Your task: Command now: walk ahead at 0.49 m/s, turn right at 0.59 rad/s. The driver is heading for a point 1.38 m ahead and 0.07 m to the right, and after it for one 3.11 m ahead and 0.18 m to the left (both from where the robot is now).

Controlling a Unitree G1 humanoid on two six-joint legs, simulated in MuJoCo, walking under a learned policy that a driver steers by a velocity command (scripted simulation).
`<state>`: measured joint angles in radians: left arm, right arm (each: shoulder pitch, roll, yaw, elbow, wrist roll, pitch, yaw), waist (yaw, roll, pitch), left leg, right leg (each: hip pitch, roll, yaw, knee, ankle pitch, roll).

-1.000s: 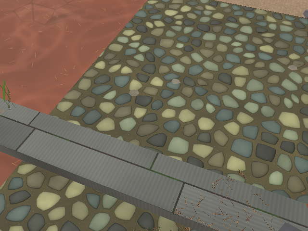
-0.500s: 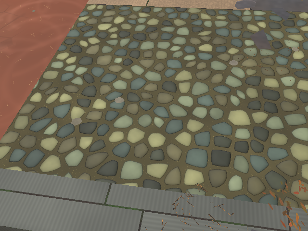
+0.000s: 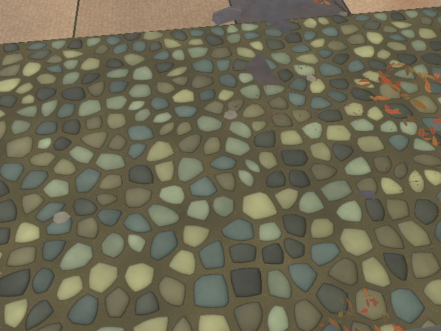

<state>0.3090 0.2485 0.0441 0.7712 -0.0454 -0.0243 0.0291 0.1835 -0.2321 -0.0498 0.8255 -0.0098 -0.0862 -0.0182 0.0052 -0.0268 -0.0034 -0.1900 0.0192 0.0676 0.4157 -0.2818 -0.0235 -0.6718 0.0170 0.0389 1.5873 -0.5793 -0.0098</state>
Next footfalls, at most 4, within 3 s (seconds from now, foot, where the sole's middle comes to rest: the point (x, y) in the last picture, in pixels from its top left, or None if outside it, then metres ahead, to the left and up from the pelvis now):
0.22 right None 0.30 -0.15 -0.69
0.78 left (254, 254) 0.68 -0.06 -0.69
1.28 right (321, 191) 0.92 -0.31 -0.69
1.78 left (229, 145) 1.13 0.01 -0.69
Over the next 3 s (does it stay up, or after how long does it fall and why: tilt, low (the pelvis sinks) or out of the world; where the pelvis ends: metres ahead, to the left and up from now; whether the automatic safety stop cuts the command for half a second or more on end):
stays up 1.34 0.03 0.08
